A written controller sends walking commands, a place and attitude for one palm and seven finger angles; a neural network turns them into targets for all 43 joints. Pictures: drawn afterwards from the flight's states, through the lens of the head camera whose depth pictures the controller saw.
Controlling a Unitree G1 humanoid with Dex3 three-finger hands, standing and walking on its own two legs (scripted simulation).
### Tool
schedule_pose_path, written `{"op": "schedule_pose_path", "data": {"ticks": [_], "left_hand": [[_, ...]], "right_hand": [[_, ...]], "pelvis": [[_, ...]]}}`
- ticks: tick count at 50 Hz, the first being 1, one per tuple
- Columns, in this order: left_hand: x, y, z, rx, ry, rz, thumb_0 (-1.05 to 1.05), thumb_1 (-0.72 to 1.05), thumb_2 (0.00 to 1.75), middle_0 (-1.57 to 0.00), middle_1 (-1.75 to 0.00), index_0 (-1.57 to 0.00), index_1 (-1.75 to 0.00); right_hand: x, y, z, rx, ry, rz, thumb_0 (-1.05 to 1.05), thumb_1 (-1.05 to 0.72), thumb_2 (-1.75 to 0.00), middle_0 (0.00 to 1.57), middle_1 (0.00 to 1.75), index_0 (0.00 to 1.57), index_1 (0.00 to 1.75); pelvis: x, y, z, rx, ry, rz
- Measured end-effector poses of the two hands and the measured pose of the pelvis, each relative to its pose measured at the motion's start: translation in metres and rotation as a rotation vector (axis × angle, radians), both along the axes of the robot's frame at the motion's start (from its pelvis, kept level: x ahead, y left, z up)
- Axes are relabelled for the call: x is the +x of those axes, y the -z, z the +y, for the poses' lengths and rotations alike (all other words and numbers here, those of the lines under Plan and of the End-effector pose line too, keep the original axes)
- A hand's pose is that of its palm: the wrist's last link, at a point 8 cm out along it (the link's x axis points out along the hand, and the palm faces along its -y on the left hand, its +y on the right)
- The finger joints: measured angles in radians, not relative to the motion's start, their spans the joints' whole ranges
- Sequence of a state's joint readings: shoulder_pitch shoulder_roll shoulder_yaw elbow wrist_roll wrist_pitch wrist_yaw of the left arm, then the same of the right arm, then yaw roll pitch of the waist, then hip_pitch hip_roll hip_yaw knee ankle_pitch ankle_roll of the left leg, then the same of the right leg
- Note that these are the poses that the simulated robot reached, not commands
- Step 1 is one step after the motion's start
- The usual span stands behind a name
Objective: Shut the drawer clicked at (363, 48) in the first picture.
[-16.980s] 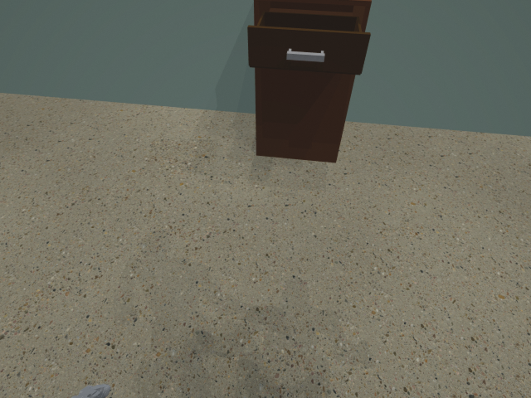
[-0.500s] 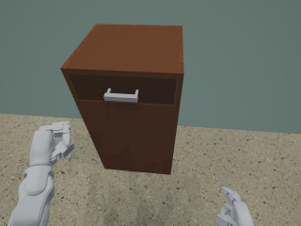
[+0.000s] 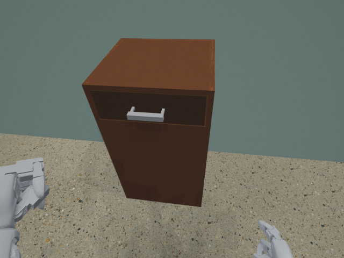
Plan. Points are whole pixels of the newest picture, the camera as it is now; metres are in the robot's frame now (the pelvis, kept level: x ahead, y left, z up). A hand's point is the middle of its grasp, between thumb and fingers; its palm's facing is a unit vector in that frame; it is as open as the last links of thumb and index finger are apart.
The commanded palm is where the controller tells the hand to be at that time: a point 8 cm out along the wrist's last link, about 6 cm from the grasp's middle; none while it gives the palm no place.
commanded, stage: draw the hand back to the body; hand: left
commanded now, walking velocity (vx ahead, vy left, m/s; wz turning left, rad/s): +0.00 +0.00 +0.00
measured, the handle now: (146, 113) +0.60 +0.19 -0.01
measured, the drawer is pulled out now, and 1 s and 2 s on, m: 0.00 0.00 0.00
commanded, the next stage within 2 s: step back with the hand held close in 0.04 s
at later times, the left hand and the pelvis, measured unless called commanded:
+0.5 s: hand (48, 193) +0.18 +0.25 +0.14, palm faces +0.27 -0.82 -0.51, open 3.3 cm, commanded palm +0.11 +0.30 +0.17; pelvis -0.02 +0.02 +0.00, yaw -2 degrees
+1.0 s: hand (12, 243) +0.09 +0.25 +0.16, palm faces +0.37 -0.81 -0.45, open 3.3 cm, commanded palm +0.03 +0.30 +0.17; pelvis -0.11 +0.02 -0.01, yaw +0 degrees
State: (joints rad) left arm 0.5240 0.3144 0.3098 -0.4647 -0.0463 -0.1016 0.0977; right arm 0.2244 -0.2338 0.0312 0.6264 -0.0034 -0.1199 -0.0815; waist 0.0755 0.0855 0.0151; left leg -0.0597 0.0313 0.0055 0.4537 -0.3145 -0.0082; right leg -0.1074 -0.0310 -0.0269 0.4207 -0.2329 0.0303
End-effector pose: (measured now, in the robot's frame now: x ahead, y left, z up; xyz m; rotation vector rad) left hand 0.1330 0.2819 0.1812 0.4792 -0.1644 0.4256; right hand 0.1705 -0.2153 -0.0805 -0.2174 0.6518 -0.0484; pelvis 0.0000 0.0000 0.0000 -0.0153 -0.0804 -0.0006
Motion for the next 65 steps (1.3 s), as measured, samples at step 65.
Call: {"op": "schedule_pose_path", "data": {"ticks": [65], "left_hand": [[-0.133,0.004,0.008,0.152,0.135,-0.084,0.02,0.89,0.9,-1.41,-1.59,-1.4,-1.6]], "right_hand": [[-0.166,0.013,-0.017,-0.07,0.113,0.104,0.02,-0.9,-0.9,0.2,0.3,0.2,0.3]], "pelvis": [[-0.151,0.018,0.014,-0.014,-0.042,0.086]]}}
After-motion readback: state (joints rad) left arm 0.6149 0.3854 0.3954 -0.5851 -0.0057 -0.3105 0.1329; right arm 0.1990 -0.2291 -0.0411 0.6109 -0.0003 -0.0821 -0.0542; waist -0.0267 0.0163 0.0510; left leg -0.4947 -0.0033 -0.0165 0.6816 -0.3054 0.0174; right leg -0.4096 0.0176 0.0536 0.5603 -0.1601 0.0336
